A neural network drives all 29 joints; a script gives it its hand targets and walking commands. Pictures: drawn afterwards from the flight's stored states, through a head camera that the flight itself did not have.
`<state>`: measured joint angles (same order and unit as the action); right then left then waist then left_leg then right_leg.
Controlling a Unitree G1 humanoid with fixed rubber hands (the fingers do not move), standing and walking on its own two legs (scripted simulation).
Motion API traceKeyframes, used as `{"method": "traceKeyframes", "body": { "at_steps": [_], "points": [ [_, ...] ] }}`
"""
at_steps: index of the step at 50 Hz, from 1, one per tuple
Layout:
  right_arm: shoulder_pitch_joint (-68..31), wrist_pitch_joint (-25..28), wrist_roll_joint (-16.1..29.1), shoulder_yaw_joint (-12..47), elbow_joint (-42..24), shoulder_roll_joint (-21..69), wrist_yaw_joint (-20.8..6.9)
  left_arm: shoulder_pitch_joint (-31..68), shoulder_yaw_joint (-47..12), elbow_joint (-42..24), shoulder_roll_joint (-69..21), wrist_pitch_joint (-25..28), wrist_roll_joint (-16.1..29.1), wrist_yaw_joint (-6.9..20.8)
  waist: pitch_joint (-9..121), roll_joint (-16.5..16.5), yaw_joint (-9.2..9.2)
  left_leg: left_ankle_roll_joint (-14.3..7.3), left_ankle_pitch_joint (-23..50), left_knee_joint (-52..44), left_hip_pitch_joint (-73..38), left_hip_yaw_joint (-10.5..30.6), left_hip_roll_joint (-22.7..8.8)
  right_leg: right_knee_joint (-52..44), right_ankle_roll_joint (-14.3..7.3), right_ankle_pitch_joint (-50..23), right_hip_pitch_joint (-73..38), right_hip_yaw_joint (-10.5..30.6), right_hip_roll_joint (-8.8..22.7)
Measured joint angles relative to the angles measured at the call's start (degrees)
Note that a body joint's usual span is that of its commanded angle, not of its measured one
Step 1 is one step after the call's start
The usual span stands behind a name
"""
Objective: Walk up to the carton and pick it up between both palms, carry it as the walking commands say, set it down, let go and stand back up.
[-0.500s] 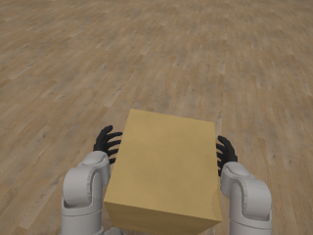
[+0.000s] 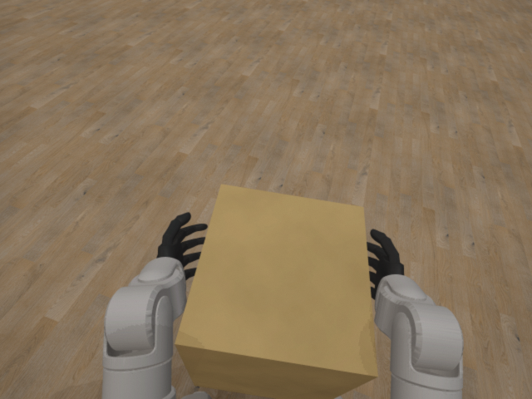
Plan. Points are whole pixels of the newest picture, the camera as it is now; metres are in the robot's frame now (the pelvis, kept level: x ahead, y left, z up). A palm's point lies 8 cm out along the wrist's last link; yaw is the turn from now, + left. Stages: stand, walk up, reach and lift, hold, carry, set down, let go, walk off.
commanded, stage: carry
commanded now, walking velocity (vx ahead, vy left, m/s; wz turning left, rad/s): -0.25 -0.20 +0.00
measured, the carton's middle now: (273, 302) +0.25 +0.00 +0.02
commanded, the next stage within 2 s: none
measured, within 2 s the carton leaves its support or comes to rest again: neither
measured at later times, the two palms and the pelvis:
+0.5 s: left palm out of the picture +0.11 +0.07 +0.07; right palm out of the picture +0.11 -0.22 +0.08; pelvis -0.15 -0.08 +0.00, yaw +2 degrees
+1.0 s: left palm out of the picture -0.02 -0.02 +0.09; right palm out of the picture -0.03 -0.31 +0.08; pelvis -0.29 -0.17 +0.00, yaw +2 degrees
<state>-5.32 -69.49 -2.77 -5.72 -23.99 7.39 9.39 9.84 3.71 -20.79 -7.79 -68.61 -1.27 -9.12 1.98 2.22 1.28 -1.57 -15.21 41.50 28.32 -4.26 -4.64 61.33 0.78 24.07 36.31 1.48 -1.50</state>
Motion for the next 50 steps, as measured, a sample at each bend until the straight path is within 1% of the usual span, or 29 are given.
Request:
{"method": "traceKeyframes", "body": {
  "at_steps": [2, 4, 7, 9, 10, 11, 12, 13, 15, 16, 18, 21, 22, 23, 24, 26, 28, 31, 34, 36, 37, 38, 39, 41, 42, 44, 45, 48, 50],
  "points": [
    [0.0, 0.1, 0.0, 0.0, 0.0, 0.0, 0.0, 0.0, 0.0, -0.1, 0.0, 0.1, 0.0, 0.0, 0.0, 0.0, 0.02, 0.6, 1.7, -1.1, 0.5, 0.0, -1.1, 0.2, 0.3, -0.3, -1.3, 1.6, 0.0],
    [-0.1, 0.3, 0.0, 0.0, 0.0, 0.0, -0.1, 0.0, 0.0, -0.2, 0.0, 0.2, 0.0, 0.0, -0.1, 0.1, 0.05, 1.3, 3.4, -1.9, 1.4, 0.0, -2.0, -1.0, 0.5, -0.3, -3.5, 1.9, 0.1],
    [-0.1, 0.3, 0.0, 0.0, 0.0, 0.0, -0.1, 0.0, 0.0, -0.3, 0.0, 0.2, 0.0, 0.0, 0.0, 0.1, 0.08, 2.7, 5.8, -2.8, 2.9, 0.3, -3.1, -10.8, 0.4, -0.1, -10.2, 1.9, 0.1],
    [-0.3, 0.3, 0.0, 0.0, -0.1, 0.0, -0.2, 0.0, 0.0, -0.6, 0.0, 0.2, 0.0, -0.1, 0.3, 0.0, 0.09, 3.6, 6.8, -2.2, 4.8, 0.3, -3.6, -19.3, -0.3, -0.1, -15.2, 2.1, 0.1],
    [-0.3, 0.3, 0.0, 0.0, -0.1, 0.0, -0.2, 0.0, 0.0, -0.5, 0.0, 0.3, 0.0, -0.1, 0.0, -0.8, -0.17, 3.7, 5.8, -1.5, 5.6, 0.9, -4.0, -19.3, -0.5, -0.5, -14.7, 1.7, -0.4],
    [0.1, 0.3, 0.1, 0.0, -0.1, 0.0, -0.2, 0.0, -0.1, -0.5, 0.0, -0.1, 0.0, -0.1, -0.4, -0.9, -0.44, 3.7, 0.8, -0.2, 6.2, 1.2, -3.5, -18.8, -0.5, -1.1, -13.9, 1.5, -0.4],
    [0.6, 0.3, 0.2, 0.0, -0.1, 0.0, -0.3, 0.0, -0.2, -0.5, 0.0, -0.5, 0.0, -0.2, -0.5, -0.8, -0.45, 3.7, -4.9, 3.4, 7.2, 1.5, -2.6, -18.8, -0.7, -2.0, -13.1, 1.5, -0.2],
    [0.7, 0.3, 0.3, 0.0, -0.1, 0.0, -0.3, 0.0, -0.2, -0.6, 0.0, -0.7, 0.0, -0.2, -0.6, -0.8, -0.44, 3.7, -8.1, 8.4, 8.2, 1.6, -1.4, -18.9, -0.9, -2.9, -12.5, 1.5, 0.1],
    [0.6, 0.3, 0.3, 0.0, -0.2, 0.0, -0.2, 0.0, -0.2, -0.6, 0.0, -0.5, 0.0, -0.2, -0.8, -0.8, -0.47, 3.7, -9.7, 16.9, 8.7, 1.4, 0.7, -19.0, -1.2, -4.3, -11.5, 1.5, 0.5],
    [0.5, 0.3, 0.3, 0.0, -0.3, 0.0, -0.2, 0.0, -0.2, -0.6, 0.0, -0.3, 0.0, -0.2, -0.8, -0.8, -0.49, 3.7, -9.8, 18.5, 7.9, 1.0, 1.4, -19.0, -1.4, -4.8, -10.9, 1.3, 0.5],
    [0.3, 0.3, 0.3, 0.0, -0.7, 0.0, -0.1, 0.0, -0.2, -0.7, -0.1, 0.1, 0.1, -0.1, -0.8, -0.9, -0.53, 3.7, -9.9, 16.8, 4.6, 0.4, 2.5, -19.0, -1.6, -5.7, -9.8, 0.5, 0.4],
    [0.2, 0.3, 0.3, 0.0, -1.0, -0.1, 0.1, 0.0, -0.2, -0.7, -0.1, 0.4, 0.1, 0.0, -0.5, -0.9, -0.56, 3.7, -10.0, 6.2, -3.1, 0.0, 3.5, -19.0, -1.9, -6.9, -8.4, -1.7, 0.4],
    [0.1, 0.3, 0.3, 0.0, -1.0, 0.0, 0.1, 0.0, -0.2, -0.8, 0.0, 0.5, 0.1, 0.0, -0.4, -0.6, -0.51, 2.7, -9.4, 1.9, -5.1, 0.0, 3.8, -19.1, -1.9, -7.3, -7.7, -2.4, 0.5],
    [-0.1, 0.3, 0.3, 0.0, -0.9, 0.0, 0.1, -0.1, -0.1, -0.9, 0.0, 0.5, 0.1, 0.0, -0.9, 0.5, -0.23, 1.1, -8.0, 1.0, -4.9, -0.1, 4.2, -19.0, -1.8, -7.9, -7.2, -2.3, 0.8],
    [-0.2, 0.2, 0.3, 0.1, -0.9, 0.0, 0.1, -0.3, -0.1, -1.1, 0.0, 0.5, 0.1, 0.0, -1.1, 0.7, -0.13, 0.2, -6.8, 1.0, -4.1, 0.1, 4.0, -18.3, -1.4, -6.8, -6.6, -2.3, 0.7],
    [-0.3, 0.2, 0.3, 0.1, -0.9, 0.0, 0.1, -0.3, -0.1, -1.3, 0.0, 0.4, 0.1, -0.1, -1.2, 0.4, -0.07, -0.3, -4.8, 0.7, -2.4, 0.5, 2.8, -11.0, -0.4, 1.1, -3.4, -1.8, 0.0],
    [-0.3, 0.5, 0.3, 0.1, -0.9, 0.0, 0.0, -0.3, -0.1, -1.5, 0.0, 0.6, 0.1, -0.1, -1.4, 0.4, -0.07, -0.1, -3.2, 0.1, -1.5, 0.5, 1.5, -3.5, 0.2, 2.1, -1.0, -0.6, 0.0],
    [-0.3, 0.9, 0.3, 0.1, -0.9, 0.0, -0.1, -0.3, -0.1, -1.6, 0.0, 1.0, 0.2, -0.1, -1.7, 0.5, -0.04, 0.9, -1.1, -0.9, -0.4, 0.5, -0.3, -0.2, 0.7, 2.2, -0.9, 1.7, 0.1],
    [-0.6, 1.6, 0.3, 0.2, -1.1, 0.1, -0.2, -0.3, -0.1, -2.2, 0.1, 1.5, 0.2, -0.2, -2.2, 0.5, 0.00, 2.1, 0.8, -1.4, 0.6, 0.4, -1.8, -3.0, 1.2, 2.2, -4.0, 2.4, 0.3],
    [-0.6, 1.8, 0.3, 0.2, -1.2, 0.1, -0.3, -0.3, -0.1, -2.5, 0.1, 1.6, 0.2, -0.2, -2.2, 0.5, 0.02, 3.1, 2.0, -1.4, 1.5, 0.5, -2.6, -9.9, 1.2, 1.9, -7.9, 2.3, 0.4],
    [-0.6, 1.8, 0.3, 0.2, -1.2, 0.1, -0.3, -0.3, -0.1, -2.5, 0.1, 1.6, 0.2, -0.2, -2.0, 0.5, 0.04, 3.7, 2.4, -1.1, 2.1, 0.5, -2.8, -14.9, 1.0, 0.8, -10.5, 2.4, 0.5],
    [-0.6, 1.8, 0.3, 0.2, -1.2, 0.1, -0.3, -0.3, -0.1, -2.5, 0.1, 1.6, 0.2, -0.2, -1.8, 0.3, 0.00, 4.1, 2.6, -0.3, 3.0, 0.6, -3.0, -19.2, 0.6, -2.0, -12.3, 2.3, 0.5],
    [-0.5, 1.8, 0.3, 0.2, -1.2, 0.0, -0.3, -0.3, -0.1, -2.4, 0.0, 1.5, 0.2, -0.2, -2.3, -0.6, -0.32, 4.1, 1.4, 0.6, 3.5, 1.2, -3.3, -19.1, 0.3, -3.7, -12.1, 1.8, 0.1],
    [0.5, 1.8, 0.5, 0.3, -1.1, 0.0, -0.4, -0.3, -0.3, -2.4, 0.0, 0.7, 0.2, -0.3, -2.5, -0.9, -0.56, 4.1, -7.8, 5.5, 4.8, 2.0, -1.9, -18.6, -0.3, -4.2, -11.3, 1.6, 0.4],
    [0.6, 1.8, 0.5, 0.3, -1.2, 0.0, -0.4, -0.3, -0.3, -2.4, 0.0, 0.5, 0.2, -0.3, -2.5, -1.0, -0.56, 4.1, -10.0, 9.1, 5.4, 2.1, -0.9, -18.7, -0.6, -4.6, -11.0, 1.7, 0.6],
    [0.6, 1.8, 0.5, 0.3, -1.2, 0.0, -0.4, -0.3, -0.3, -2.4, 0.0, 0.5, 0.2, -0.3, -2.2, -1.0, -0.58, 4.1, -10.4, 15.0, 5.5, 2.1, 0.8, -19.1, -1.0, -5.5, -10.5, 1.7, 0.8],
    [0.6, 1.8, 0.5, 0.3, -1.2, 0.0, -0.4, -0.3, -0.3, -2.4, 0.0, 0.5, 0.2, -0.3, -1.9, -1.0, -0.60, 4.1, -10.5, 16.0, 4.9, 2.0, 1.4, -19.1, -1.1, -5.9, -10.1, 1.5, 0.8],
    [0.5, 1.7, 0.5, 0.3, -1.3, 0.0, -0.3, -0.3, -0.3, -2.4, 0.0, 0.6, 0.2, -0.3, -0.9, -1.1, -0.70, 4.1, -10.5, 13.1, 0.5, 1.9, 2.7, -19.2, -1.5, -6.8, -9.3, 0.2, 0.8],
    [0.5, 1.7, 0.5, 0.3, -1.3, 0.0, -0.3, -0.3, -0.3, -2.4, 0.0, 0.6, 0.2, -0.3, -0.2, -1.1, -0.73, 4.1, -10.6, 5.9, -4.3, 1.9, 3.4, -19.2, -1.6, -7.3, -8.6, -0.9, 0.8]
  ]
}}
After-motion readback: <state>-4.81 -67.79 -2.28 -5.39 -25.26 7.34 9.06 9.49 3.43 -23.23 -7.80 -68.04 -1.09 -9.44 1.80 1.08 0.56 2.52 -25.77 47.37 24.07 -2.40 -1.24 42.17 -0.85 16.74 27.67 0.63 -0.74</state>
